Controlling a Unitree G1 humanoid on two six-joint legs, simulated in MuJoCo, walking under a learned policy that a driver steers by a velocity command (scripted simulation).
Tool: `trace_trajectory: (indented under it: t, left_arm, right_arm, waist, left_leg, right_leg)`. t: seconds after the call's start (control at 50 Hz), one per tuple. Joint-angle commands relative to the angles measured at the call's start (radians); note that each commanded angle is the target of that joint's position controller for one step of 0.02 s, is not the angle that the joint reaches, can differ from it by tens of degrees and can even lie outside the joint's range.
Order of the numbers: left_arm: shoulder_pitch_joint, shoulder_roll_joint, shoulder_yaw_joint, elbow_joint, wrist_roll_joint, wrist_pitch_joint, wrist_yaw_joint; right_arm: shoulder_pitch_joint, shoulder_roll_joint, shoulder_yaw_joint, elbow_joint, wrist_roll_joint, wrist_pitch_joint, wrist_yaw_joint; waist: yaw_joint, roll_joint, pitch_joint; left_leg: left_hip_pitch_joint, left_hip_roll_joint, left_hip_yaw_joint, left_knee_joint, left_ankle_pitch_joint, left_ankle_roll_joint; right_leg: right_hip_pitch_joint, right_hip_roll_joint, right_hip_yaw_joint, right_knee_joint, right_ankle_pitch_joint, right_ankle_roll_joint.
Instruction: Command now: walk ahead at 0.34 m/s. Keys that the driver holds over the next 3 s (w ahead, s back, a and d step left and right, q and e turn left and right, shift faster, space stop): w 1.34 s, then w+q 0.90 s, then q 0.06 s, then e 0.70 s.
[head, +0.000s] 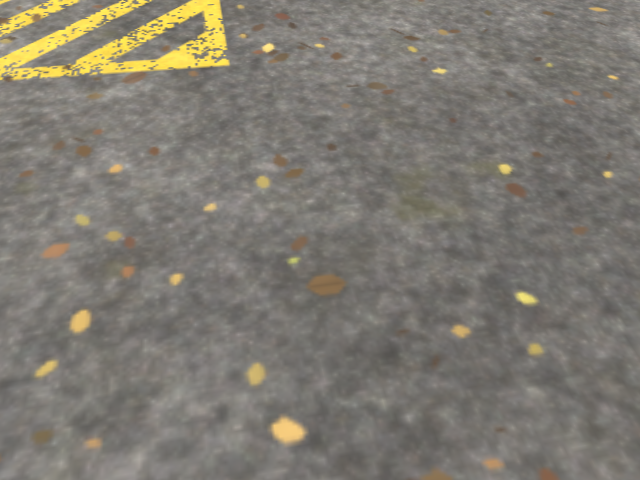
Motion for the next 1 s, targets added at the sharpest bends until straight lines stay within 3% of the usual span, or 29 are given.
trace_trajectory:
  t: [0.02, 0.04, 0.08, 0.12, 0.16, 0.22, 0.3, 0.34, 0.38, 0.4, 0.42, 0.44, 0.46, 0.48, 0.5, 0.52, 0.54, 0.56, 0.62, 0.68, 0.74, 0.82, 0.86, 0.9, 0.92, 0.94, 0.96, 0.98, 1.0]
  left_arm:
    - [-0.217, 0.104, 0.016, -0.164, -0.014, -0.062, 0.003]
    - [-0.175, 0.108, 0.018, -0.145, -0.022, -0.074, -0.008]
    - [-0.178, 0.102, 0.022, -0.128, -0.012, -0.085, -0.020]
    - [-0.221, 0.087, 0.025, -0.139, 0.003, -0.085, -0.035]
    - [-0.265, 0.048, 0.014, -0.155, 0.006, -0.077, -0.047]
    - [-0.398, 0.012, -0.007, -0.206, 0.003, -0.074, -0.054]
    - [-0.465, 0.060, -0.004, -0.240, -0.007, -0.069, -0.063]
    - [-0.448, 0.092, 0.007, -0.243, -0.005, -0.072, -0.066]
    - [-0.307, 0.143, 0.035, -0.207, -0.002, -0.072, -0.061]
    - [-0.140, 0.178, 0.058, -0.154, -0.006, -0.067, -0.054]
    - [0.040, 0.242, 0.075, -0.116, 0.004, -0.060, -0.043]
    - [0.093, 0.294, 0.079, -0.089, 0.018, -0.059, -0.054]
    - [0.044, 0.192, 0.052, -0.093, 0.011, -0.063, -0.058]
    - [-0.053, 0.152, 0.040, -0.104, 0.009, -0.068, -0.057]
    - [-0.131, 0.140, 0.034, -0.119, 0.014, -0.074, -0.059]
    - [-0.175, 0.120, 0.030, -0.124, 0.026, -0.080, -0.063]
    - [-0.196, 0.096, 0.022, -0.121, 0.036, -0.084, -0.065]
    - [-0.198, 0.088, 0.020, -0.112, 0.034, -0.086, -0.067]
    - [-0.156, 0.116, 0.024, -0.078, 0.025, -0.095, -0.058]
    - [-0.099, 0.147, 0.030, -0.055, 0.024, -0.087, -0.037]
    - [-0.044, 0.164, 0.030, -0.034, 0.016, -0.079, -0.026]
    - [0.044, 0.175, 0.032, 0.009, 0.004, -0.062, -0.023]
    - [0.056, 0.183, 0.037, 0.020, 0.004, -0.049, -0.020]
    - [0.042, 0.197, 0.043, 0.019, 0.005, -0.036, -0.018]
    - [0.021, 0.203, 0.043, 0.015, 0.008, -0.030, -0.018]
    - [0.016, 0.182, 0.034, 0.008, 0.016, -0.024, -0.018]
    - [0.030, 0.144, 0.015, -0.021, 0.037, -0.025, -0.016]
    - [0.162, 0.003, -0.023, -0.017, 0.029, -0.048, -0.029]
    - [0.100, 0.118, 0.000, -0.007, 0.004, -0.071, -0.032]
  right_arm:
    - [0.256, -0.213, -0.044, 0.036, -0.024, -0.027, 0.016]
    - [0.197, -0.154, -0.028, 0.014, -0.024, -0.032, 0.015]
    - [0.157, -0.128, -0.018, -0.005, -0.017, -0.027, 0.018]
    - [0.186, -0.079, 0.001, 0.005, -0.022, -0.010, 0.013]
    - [0.206, -0.089, 0.003, 0.005, -0.022, 0.005, 0.000]
    - [0.194, -0.139, -0.002, -0.011, -0.026, 0.012, -0.020]
    - [0.219, -0.166, -0.013, 0.001, -0.007, 0.007, -0.024]
    - [0.206, -0.172, -0.020, -0.001, -0.005, 0.012, -0.023]
    - [0.181, -0.189, -0.028, -0.012, -0.016, 0.025, -0.021]
    - [0.175, -0.178, -0.023, -0.022, -0.024, 0.034, -0.020]
    - [0.187, -0.142, -0.007, -0.049, -0.042, 0.036, -0.020]
    - [0.326, 0.020, 0.034, -0.053, -0.030, 0.016, -0.009]
    - [0.252, -0.089, 0.011, -0.053, -0.002, -0.011, -0.003]
    - [0.138, -0.148, -0.008, -0.092, 0.025, -0.027, 0.001]
    - [0.082, -0.151, -0.009, -0.104, 0.021, -0.035, -0.005]
    - [0.061, -0.143, -0.016, -0.107, 0.007, -0.033, -0.010]
    - [0.083, -0.128, -0.019, -0.103, -0.001, -0.021, -0.011]
    - [0.098, -0.105, -0.018, -0.101, -0.003, -0.008, -0.011]
    - [0.034, -0.095, -0.019, -0.136, -0.016, 0.015, -0.016]
    - [-0.099, -0.097, -0.019, -0.186, -0.026, 0.012, -0.013]
    - [-0.219, -0.075, -0.008, -0.219, -0.022, -0.001, -0.001]
    - [-0.334, -0.081, 0.000, -0.266, -0.009, -0.006, 0.020]
    - [-0.359, -0.099, -0.003, -0.289, -0.008, -0.011, 0.032]
    - [-0.318, -0.127, -0.012, -0.289, -0.007, -0.015, 0.039]
    - [-0.239, -0.152, -0.026, -0.271, -0.007, -0.017, 0.038]
    - [-0.075, -0.198, -0.052, -0.222, -0.007, -0.016, 0.031]
    - [0.116, -0.276, -0.074, -0.183, -0.020, -0.012, 0.021]
    - [0.168, -0.330, -0.085, -0.154, -0.022, -0.004, 0.029]
    - [0.152, -0.221, -0.055, -0.167, -0.018, -0.006, 0.031]
  waist:
    - [-0.113, 0.254, 0.094]
    - [-0.072, 0.175, 0.124]
    - [-0.054, 0.117, 0.121]
    - [-0.058, 0.134, 0.096]
    - [-0.063, 0.132, 0.089]
    - [-0.080, 0.121, 0.125]
    - [-0.065, 0.147, 0.158]
    - [-0.029, 0.140, 0.135]
    - [0.059, 0.158, 0.018]
    - [0.136, 0.148, -0.084]
    - [0.189, 0.037, -0.222]
    - [0.098, -0.264, -0.375]
    - [0.122, -0.177, -0.281]
    - [0.097, -0.124, -0.113]
    - [0.066, -0.022, -0.050]
    - [0.034, 0.006, -0.016]
    - [-0.002, -0.015, -0.017]
    - [-0.018, -0.032, -0.015]
    - [-0.025, -0.022, 0.041]
    - [0.008, 0.000, 0.074]
    - [0.049, 0.001, 0.081]
    - [0.085, 0.002, 0.098]
    - [0.077, -0.004, 0.093]
    - [0.041, -0.029, 0.059]
    - [-0.008, -0.041, 0.009]
    - [-0.082, -0.029, -0.094]
    - [-0.140, 0.076, -0.256]
    - [-0.067, 0.352, -0.372]
    - [-0.103, 0.236, -0.330]
  left_leg:
    - [0.362, 0.410, -0.744, -0.407, -0.138, 0.246]
    - [0.363, 0.384, -0.647, -0.388, -0.068, 0.225]
    - [0.383, 0.325, -0.466, -0.397, 0.074, 0.166]
    - [0.360, 0.262, -0.314, -0.411, 0.285, 0.128]
    - [0.326, 0.234, -0.230, -0.425, 0.387, 0.131]
    - [0.184, 0.204, -0.152, -0.470, 0.359, 0.126]
    - [0.173, 0.253, -0.138, -0.495, 0.356, 0.122]
    - [0.245, 0.279, -0.124, -0.436, 0.504, 0.101]
    - [0.275, 0.263, -0.082, -0.234, 0.862, 0.072]
    - [0.212, 0.219, -0.053, -0.036, 0.924, 0.047]
    - [-0.017, 0.164, -0.030, 0.280, 0.632, 0.021]
    - [-0.341, -0.039, -0.056, 0.631, -0.152, -0.033]
    - [-0.446, 0.002, -0.166, 0.757, -0.212, -0.010]
    - [-0.513, 0.054, -0.137, 0.774, -0.125, 0.008]
    - [-0.466, 0.107, -0.119, 0.732, -0.027, 0.012]
    - [-0.421, 0.140, -0.110, 0.678, 0.032, 0.007]
    - [-0.360, 0.167, -0.117, 0.645, 0.065, 0.004]
    - [-0.329, 0.175, -0.113, 0.615, 0.073, -0.001]
    - [-0.378, 0.193, -0.089, 0.505, 0.125, -0.032]
    - [-0.462, 0.192, -0.078, 0.306, 0.293, -0.058]
    - [-0.406, 0.150, -0.035, 0.098, 0.444, -0.060]
    - [-0.416, 0.123, -0.033, -0.020, 0.443, -0.048]
    - [-0.428, 0.115, -0.040, -0.056, 0.371, -0.024]
    - [-0.349, 0.091, -0.022, -0.077, 0.287, 0.003]
    - [-0.229, 0.059, 0.007, -0.094, 0.264, 0.024]
    - [-0.005, 0.041, 0.022, -0.099, 0.276, 0.056]
    - [0.312, 0.217, -0.176, -0.062, 0.299, 0.122]
    - [0.628, 0.418, -0.653, -0.187, 0.061, 0.273]
    - [0.597, 0.402, -0.719, -0.269, -0.042, 0.240]
  right_leg:
    - [-0.610, 0.038, 0.000, 0.411, -0.143, -0.005]
    - [-0.654, -0.008, 0.024, 0.496, -0.070, -0.025]
    - [-0.698, -0.068, -0.015, 0.487, 0.081, -0.047]
    - [-0.642, -0.091, -0.059, 0.412, 0.169, -0.035]
    - [-0.605, -0.081, -0.101, 0.313, 0.228, -0.005]
    - [-0.476, -0.047, -0.139, 0.071, 0.357, 0.023]
    - [-0.373, -0.032, -0.120, -0.069, 0.440, -0.002]
    - [-0.334, -0.024, -0.112, -0.101, 0.415, -0.035]
    - [-0.131, 0.026, -0.145, -0.093, 0.365, -0.078]
    - [0.083, 0.039, -0.153, -0.099, 0.360, -0.107]
    - [0.390, -0.146, 0.068, -0.083, 0.279, -0.169]
    - [0.629, -0.385, 0.600, -0.264, -0.031, -0.330]
    - [0.541, -0.361, 0.692, -0.382, -0.129, -0.296]
    - [0.391, -0.336, 0.530, -0.394, -0.058, -0.254]
    - [0.242, -0.301, 0.400, -0.415, 0.096, -0.236]
    - [0.132, -0.262, 0.299, -0.434, 0.220, -0.224]
    - [0.069, -0.227, 0.226, -0.460, 0.274, -0.216]
    - [0.030, -0.214, 0.190, -0.485, 0.293, -0.221]
    - [-0.038, -0.203, 0.110, -0.542, 0.329, -0.241]
    - [-0.006, -0.191, 0.063, -0.560, 0.364, -0.232]
    - [0.006, -0.159, -0.006, -0.556, 0.395, -0.198]
    - [0.135, -0.204, -0.007, -0.511, 0.405, -0.190]
    - [0.222, -0.241, 0.005, -0.462, 0.454, -0.177]
    - [0.270, -0.257, 0.007, -0.391, 0.592, -0.157]
    - [0.269, -0.237, -0.014, -0.293, 0.759, -0.141]
    - [0.213, -0.182, -0.054, -0.102, 0.847, -0.115]
    - [0.008, -0.117, -0.100, 0.214, 0.605, -0.081]
    - [-0.394, 0.074, -0.092, 0.540, -0.072, -0.018]
    - [-0.502, 0.032, 0.043, 0.656, -0.157, -0.036]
